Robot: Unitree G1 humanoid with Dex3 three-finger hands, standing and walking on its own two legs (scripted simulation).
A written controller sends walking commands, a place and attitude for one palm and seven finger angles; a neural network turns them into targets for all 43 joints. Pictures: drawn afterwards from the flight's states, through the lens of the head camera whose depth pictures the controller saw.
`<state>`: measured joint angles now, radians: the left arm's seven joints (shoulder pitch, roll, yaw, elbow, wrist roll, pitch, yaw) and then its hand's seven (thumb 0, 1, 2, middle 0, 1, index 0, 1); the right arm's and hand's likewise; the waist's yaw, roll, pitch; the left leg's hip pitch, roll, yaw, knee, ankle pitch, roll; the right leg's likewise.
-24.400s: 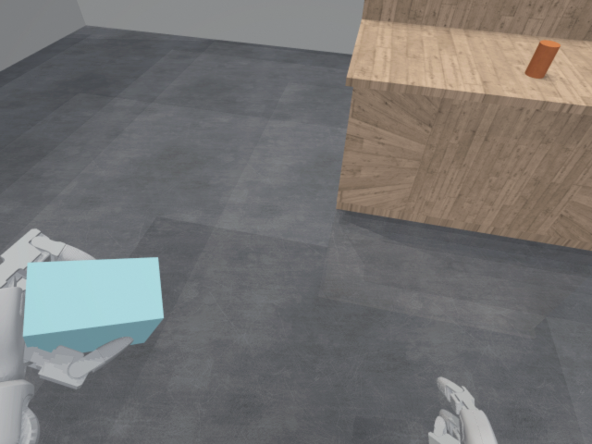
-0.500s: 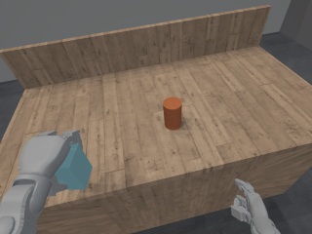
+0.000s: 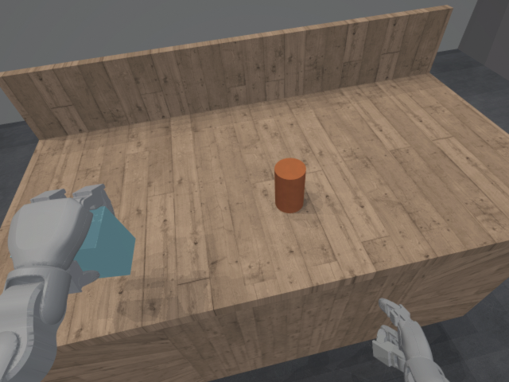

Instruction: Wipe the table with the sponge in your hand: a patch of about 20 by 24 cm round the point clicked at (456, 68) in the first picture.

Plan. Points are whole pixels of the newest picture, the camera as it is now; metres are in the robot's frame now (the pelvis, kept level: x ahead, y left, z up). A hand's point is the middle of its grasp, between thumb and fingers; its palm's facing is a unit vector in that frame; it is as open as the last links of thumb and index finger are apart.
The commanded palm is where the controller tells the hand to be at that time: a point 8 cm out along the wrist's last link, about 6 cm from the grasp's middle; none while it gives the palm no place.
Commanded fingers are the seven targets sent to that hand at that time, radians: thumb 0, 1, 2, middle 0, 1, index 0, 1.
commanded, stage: move the sponge above the wiping area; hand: left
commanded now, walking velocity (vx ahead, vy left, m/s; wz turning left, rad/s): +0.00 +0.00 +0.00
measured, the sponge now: (87, 250) +0.24 +0.31 +0.09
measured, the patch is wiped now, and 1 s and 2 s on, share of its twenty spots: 0.00 0.00 0.00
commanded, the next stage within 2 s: none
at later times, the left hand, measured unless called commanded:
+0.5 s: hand (63, 235) +0.24 +0.34 +0.12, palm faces +0.18 +0.02 -0.98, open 10.3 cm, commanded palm +0.21 +0.32 +0.15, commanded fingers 0.00 0.10 1.30 -1.20 -1.60 -1.20 -1.60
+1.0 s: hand (61, 240) +0.25 +0.37 +0.08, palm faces -0.01 +0.00 -1.00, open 10.2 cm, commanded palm +0.23 +0.34 +0.13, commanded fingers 0.00 0.10 1.30 -1.20 -1.60 -1.20 -1.60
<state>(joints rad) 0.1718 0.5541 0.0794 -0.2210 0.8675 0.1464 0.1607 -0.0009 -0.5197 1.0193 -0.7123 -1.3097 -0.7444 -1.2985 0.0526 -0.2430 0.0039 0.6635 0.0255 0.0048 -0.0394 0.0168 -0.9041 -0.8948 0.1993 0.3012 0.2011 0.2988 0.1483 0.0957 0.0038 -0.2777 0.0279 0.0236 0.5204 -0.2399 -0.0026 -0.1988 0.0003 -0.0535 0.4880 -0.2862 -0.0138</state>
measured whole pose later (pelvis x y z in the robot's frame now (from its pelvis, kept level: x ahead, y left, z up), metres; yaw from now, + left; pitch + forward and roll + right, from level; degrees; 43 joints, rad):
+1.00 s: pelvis +0.00 +0.00 +0.00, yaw +1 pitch +2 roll -1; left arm -0.03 0.58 0.12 0.21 0.88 0.29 0.10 0.00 -0.51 1.02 -0.70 -1.32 -0.73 -1.32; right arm 0.07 -0.28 0.01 0.70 0.06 0.03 -0.06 0.02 -0.90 -0.89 0.20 0.30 0.20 0.30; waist 0.09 0.09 0.00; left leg -0.32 0.02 0.02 0.51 -0.22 0.00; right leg -0.24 -0.01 -0.06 0.48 -0.28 -0.01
